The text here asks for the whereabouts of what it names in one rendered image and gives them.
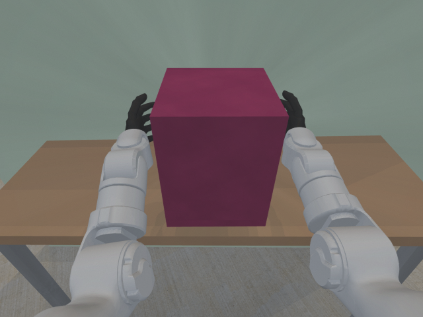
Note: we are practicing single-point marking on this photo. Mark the robot right upper arm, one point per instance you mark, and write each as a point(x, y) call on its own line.
point(359, 265)

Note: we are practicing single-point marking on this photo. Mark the left robot hand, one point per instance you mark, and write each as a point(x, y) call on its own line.
point(135, 119)

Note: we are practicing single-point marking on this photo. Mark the robot right forearm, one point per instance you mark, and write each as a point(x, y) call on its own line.
point(326, 200)

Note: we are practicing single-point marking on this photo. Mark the robot left upper arm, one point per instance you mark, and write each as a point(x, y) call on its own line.
point(108, 280)

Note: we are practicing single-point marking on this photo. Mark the right robot hand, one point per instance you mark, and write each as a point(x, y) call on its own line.
point(294, 110)

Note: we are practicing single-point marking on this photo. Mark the robot left forearm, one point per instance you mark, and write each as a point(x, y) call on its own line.
point(119, 213)

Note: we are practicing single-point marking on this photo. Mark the table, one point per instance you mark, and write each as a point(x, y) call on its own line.
point(50, 199)

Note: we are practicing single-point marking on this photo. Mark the carton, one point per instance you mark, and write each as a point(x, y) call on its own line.
point(218, 135)

